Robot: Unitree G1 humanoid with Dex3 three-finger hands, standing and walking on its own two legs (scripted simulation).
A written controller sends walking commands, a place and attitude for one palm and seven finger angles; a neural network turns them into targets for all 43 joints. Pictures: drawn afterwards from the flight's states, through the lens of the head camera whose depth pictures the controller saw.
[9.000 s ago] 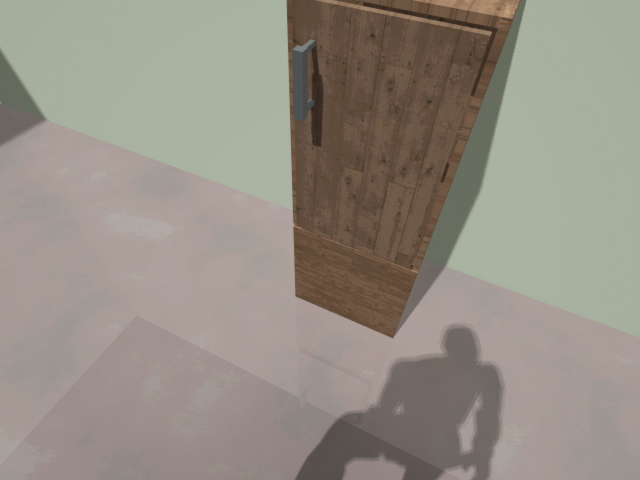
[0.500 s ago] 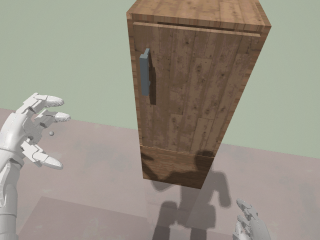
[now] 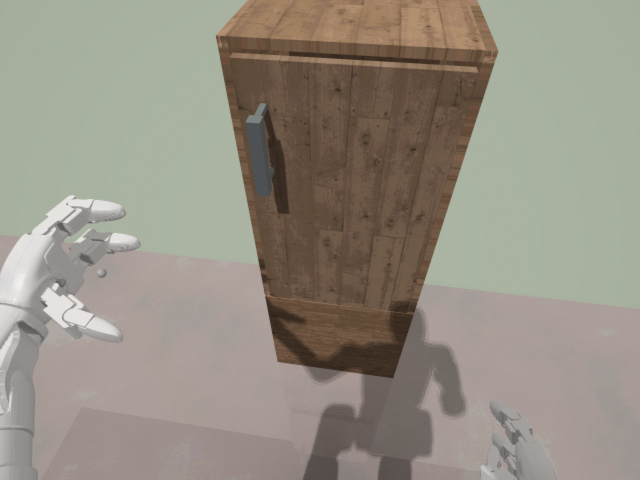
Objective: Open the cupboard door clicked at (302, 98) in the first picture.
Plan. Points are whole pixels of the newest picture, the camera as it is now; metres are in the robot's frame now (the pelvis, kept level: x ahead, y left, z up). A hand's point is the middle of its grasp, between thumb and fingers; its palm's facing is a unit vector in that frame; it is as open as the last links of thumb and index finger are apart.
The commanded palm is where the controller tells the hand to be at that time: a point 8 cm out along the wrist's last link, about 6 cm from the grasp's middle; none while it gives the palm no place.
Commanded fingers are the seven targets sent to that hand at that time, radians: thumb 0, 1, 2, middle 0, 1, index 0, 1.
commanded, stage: raise the hand with hooked fingers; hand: left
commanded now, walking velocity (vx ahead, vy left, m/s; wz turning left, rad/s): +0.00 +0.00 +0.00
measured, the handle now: (263, 150) +0.57 +0.15 +0.12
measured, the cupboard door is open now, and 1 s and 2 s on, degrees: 0 0 0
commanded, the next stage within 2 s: move the hooked fingers beside the handle in 0.04 s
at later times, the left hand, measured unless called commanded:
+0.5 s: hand (152, 239) +0.34 +0.24 +0.14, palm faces -0.06 -1.00 -0.05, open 14.0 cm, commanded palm +0.32 +0.29 +0.14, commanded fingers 0.00 -0.50 0.30 -0.30 -1.20 -0.30 -1.20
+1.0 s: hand (173, 209) +0.40 +0.23 +0.13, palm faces -0.06 -1.00 -0.01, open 14.0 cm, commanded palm +0.39 +0.28 +0.13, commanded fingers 0.00 -0.50 0.30 -0.30 -1.20 -0.30 -1.20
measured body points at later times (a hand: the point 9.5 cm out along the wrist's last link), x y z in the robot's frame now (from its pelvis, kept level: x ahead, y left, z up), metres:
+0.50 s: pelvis -0.01 -0.01 +0.00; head +0.01 -0.03 +0.45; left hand +0.34 +0.29 +0.15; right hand +0.14 -0.26 -0.09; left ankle -0.02 +0.09 -0.73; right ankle +0.02 -0.10 -0.73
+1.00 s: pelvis +0.00 +0.00 -0.01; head +0.03 +0.00 +0.44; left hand +0.40 +0.29 +0.14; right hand +0.10 -0.26 -0.10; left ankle -0.02 +0.09 -0.73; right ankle +0.02 -0.10 -0.73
